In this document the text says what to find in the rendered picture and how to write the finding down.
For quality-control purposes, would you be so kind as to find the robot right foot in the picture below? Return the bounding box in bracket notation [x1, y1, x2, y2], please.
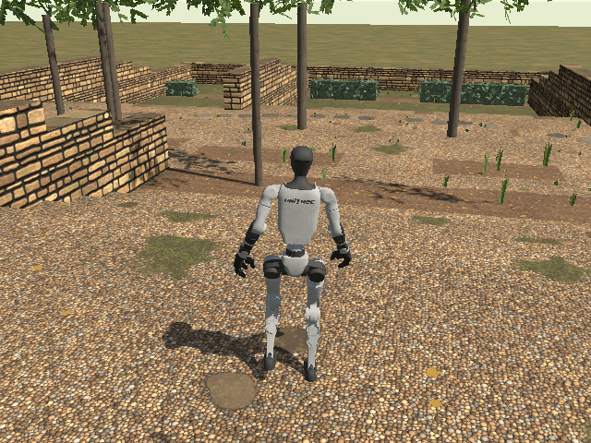
[304, 358, 317, 382]

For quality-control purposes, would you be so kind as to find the right robot forearm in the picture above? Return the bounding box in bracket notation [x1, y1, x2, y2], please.
[333, 223, 349, 254]

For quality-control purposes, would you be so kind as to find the robot right hand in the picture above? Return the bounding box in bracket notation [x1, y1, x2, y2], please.
[331, 249, 352, 268]

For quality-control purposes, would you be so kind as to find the left robot forearm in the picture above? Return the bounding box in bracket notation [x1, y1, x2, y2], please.
[237, 220, 259, 258]

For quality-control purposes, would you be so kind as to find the robot left hand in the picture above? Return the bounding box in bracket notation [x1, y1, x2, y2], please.
[234, 254, 255, 278]

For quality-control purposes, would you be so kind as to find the robot right upper arm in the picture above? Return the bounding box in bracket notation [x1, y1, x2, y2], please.
[319, 186, 343, 237]

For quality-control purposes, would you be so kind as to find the robot left shin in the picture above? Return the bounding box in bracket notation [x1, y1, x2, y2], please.
[265, 293, 279, 358]

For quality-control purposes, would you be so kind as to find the robot left upper arm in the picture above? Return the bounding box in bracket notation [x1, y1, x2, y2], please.
[251, 185, 281, 235]

